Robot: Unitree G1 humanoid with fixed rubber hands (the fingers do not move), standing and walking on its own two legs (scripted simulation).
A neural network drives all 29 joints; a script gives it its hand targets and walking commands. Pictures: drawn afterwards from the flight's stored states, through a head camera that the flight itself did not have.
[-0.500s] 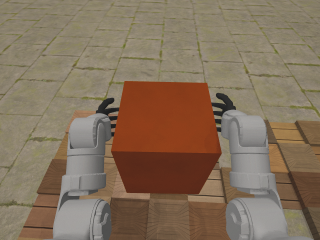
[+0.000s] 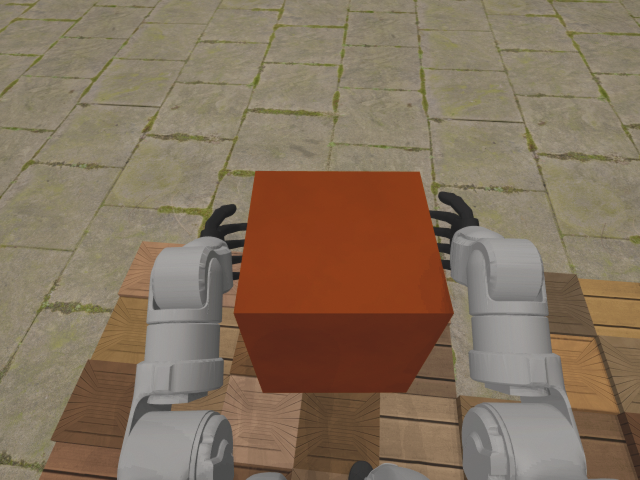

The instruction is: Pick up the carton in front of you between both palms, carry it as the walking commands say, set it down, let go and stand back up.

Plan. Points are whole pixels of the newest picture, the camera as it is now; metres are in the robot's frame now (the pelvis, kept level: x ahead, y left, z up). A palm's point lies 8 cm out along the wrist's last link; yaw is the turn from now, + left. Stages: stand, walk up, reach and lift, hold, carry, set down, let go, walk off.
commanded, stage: carry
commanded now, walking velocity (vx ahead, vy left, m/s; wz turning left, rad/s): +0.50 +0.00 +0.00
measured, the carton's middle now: (336, 289) +0.35 +0.00 +0.00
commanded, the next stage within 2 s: none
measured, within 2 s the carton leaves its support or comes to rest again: neither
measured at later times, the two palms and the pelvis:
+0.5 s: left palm (228, 100) +0.65 +0.16 +0.10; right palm (415, 89) +0.63 -0.13 +0.12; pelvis +0.29 +0.03 -0.02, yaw -3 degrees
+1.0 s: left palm (250, 22) +0.92 +0.15 +0.10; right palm (397, 14) +0.92 -0.15 +0.11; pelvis +0.56 +0.01 +0.00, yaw -1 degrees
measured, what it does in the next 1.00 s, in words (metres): walks ahead: left foot, then right foot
